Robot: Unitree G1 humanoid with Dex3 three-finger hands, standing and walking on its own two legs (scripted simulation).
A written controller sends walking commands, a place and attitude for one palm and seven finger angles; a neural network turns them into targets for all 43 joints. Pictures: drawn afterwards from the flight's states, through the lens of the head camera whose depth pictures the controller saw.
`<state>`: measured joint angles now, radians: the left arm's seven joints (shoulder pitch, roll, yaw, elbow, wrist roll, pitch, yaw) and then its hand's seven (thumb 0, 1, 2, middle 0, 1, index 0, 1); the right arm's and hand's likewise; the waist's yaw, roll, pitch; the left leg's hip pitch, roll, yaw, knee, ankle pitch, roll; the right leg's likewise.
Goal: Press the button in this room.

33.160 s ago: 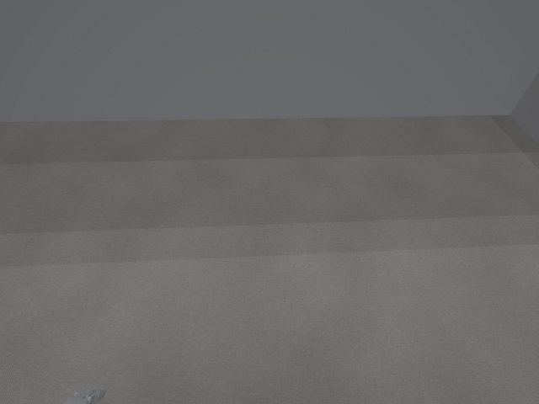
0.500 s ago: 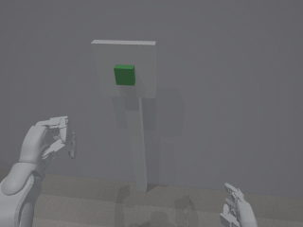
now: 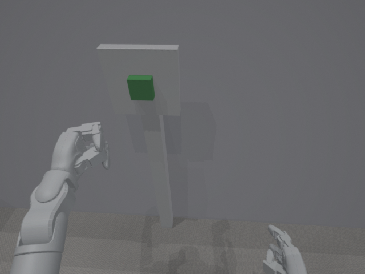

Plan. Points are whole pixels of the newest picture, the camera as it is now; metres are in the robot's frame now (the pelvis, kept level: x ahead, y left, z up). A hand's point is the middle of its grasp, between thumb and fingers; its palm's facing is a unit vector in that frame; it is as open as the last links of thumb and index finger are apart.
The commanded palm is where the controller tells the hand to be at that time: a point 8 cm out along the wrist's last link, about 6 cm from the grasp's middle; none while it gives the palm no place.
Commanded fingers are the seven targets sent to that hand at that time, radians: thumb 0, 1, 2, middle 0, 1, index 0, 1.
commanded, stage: aim a knuckle at the button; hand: left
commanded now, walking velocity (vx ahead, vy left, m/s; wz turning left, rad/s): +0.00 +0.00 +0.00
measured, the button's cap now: (141, 87) +0.53 +0.17 +0.17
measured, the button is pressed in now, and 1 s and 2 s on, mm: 0 0 0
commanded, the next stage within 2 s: press the button with the knuckle in 1.48 s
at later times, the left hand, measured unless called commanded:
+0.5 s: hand (131, 130) +0.38 +0.16 +0.15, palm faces +0.04 -1.00 +0.00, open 3.1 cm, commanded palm +0.35 +0.20 +0.15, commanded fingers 0.00 0.90 0.90 -1.30 -1.50 -1.30 -1.50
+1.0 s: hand (146, 121) +0.42 +0.13 +0.14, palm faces +0.05 -1.00 +0.01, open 3.1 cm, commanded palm +0.39 +0.19 +0.14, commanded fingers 0.00 0.90 0.90 -1.30 -1.50 -1.30 -1.50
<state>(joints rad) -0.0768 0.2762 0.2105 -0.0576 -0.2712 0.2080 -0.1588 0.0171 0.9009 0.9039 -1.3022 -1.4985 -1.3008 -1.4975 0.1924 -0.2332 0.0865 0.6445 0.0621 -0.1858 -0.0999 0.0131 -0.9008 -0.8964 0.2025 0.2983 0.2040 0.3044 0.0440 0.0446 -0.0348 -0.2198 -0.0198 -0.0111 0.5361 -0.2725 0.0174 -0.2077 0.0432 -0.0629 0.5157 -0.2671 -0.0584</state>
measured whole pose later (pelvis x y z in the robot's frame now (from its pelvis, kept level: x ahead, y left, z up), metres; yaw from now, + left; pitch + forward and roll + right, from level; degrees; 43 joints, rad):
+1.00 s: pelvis +0.01 +0.00 +0.00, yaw -2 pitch +3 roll +0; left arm -0.52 0.21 0.18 0.54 -0.16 0.00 -0.01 0.02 0.90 0.90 -1.30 -1.50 -1.30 -1.50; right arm 0.30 -0.24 0.04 0.66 0.05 -0.05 -0.06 0.01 -0.90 -0.90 0.20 0.30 0.20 0.30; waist -0.02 0.03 -0.06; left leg -0.31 -0.01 0.03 0.55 -0.29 0.02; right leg -0.31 0.05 -0.03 0.54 -0.27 -0.06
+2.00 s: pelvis +0.01 +0.01 +0.00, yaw -1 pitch +4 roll +0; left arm -0.70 0.25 0.19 0.78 -0.15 -0.06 -0.02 0.02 0.90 0.90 -1.30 -1.50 -1.30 -1.50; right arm 0.31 -0.25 0.04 0.67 0.05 -0.05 -0.06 0.01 -0.90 -0.90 0.20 0.30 0.20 0.30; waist -0.04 0.02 -0.06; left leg -0.37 -0.02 0.01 0.58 -0.29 0.03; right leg -0.36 0.05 -0.04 0.55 -0.27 -0.05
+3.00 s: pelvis -0.02 +0.01 -0.02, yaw +0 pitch +10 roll -1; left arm -1.04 0.37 0.22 1.23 -0.11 -0.24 -0.02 -0.01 0.81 1.02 -1.30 -1.50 -1.34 -1.50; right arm 0.40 -0.28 0.05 0.72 0.02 -0.10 -0.04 0.01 -0.90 -0.90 0.20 0.30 0.20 0.30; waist -0.13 0.02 -0.06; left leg -0.58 -0.02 -0.01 0.69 -0.28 0.03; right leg -0.55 0.04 -0.07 0.64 -0.26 -0.05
